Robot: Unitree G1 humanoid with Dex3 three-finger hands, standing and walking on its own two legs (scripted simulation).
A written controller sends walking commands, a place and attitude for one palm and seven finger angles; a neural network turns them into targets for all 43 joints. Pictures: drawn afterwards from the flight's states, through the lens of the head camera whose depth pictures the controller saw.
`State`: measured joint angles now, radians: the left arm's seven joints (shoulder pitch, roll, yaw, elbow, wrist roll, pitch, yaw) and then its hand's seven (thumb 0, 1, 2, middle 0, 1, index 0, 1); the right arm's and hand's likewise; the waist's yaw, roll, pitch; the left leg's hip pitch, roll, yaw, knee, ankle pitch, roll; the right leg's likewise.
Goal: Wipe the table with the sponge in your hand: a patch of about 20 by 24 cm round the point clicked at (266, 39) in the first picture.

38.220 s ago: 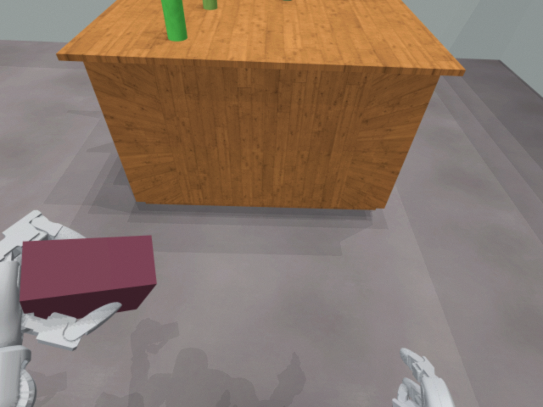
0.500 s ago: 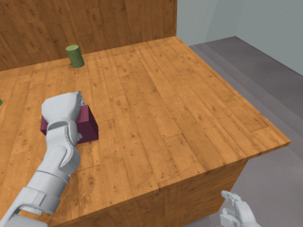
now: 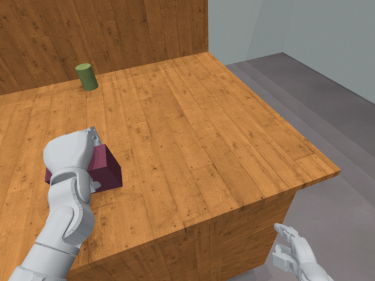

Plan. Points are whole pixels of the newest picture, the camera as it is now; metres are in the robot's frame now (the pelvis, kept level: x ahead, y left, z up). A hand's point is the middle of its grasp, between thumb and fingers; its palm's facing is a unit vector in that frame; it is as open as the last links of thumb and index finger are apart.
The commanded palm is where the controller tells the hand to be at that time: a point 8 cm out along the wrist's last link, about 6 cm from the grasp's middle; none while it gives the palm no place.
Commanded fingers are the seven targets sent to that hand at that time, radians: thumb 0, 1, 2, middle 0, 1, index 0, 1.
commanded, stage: wipe back along the third lane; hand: left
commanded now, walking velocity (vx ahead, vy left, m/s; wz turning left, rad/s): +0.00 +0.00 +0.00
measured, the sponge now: (91, 176) +0.31 +0.27 +0.08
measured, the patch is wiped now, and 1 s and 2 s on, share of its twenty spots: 1.00 1.00 1.00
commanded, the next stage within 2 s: slide back across to the middle lane in 1.24 s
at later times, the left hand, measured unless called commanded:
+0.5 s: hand (88, 177) +0.27 +0.24 +0.13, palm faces +0.23 -0.12 -0.97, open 9.6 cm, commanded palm +0.22 +0.22 +0.14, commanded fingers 0.00 0.10 1.30 -1.20 -1.60 -1.20 -1.60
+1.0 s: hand (89, 177) +0.27 +0.24 +0.13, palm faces +0.21 -0.11 -0.97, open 9.6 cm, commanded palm +0.22 +0.22 +0.14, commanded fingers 0.00 0.10 1.30 -1.20 -1.60 -1.20 -1.60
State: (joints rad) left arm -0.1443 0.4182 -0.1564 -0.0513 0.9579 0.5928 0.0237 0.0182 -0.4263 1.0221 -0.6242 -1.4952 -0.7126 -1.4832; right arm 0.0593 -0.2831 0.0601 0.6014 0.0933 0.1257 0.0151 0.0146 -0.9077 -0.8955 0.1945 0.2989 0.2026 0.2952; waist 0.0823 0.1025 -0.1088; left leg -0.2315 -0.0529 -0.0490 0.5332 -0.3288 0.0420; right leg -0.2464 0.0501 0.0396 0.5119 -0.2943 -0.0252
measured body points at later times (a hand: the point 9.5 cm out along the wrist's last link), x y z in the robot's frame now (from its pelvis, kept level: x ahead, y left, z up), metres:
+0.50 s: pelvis -0.01 -0.01 +0.00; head -0.04 -0.05 +0.45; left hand +0.25 +0.24 +0.18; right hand +0.22 -0.22 -0.08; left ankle -0.03 +0.10 -0.73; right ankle -0.02 -0.11 -0.73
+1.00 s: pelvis -0.01 -0.01 +0.00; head -0.04 -0.06 +0.45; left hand +0.26 +0.24 +0.18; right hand +0.21 -0.22 -0.08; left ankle -0.03 +0.10 -0.73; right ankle -0.02 -0.11 -0.73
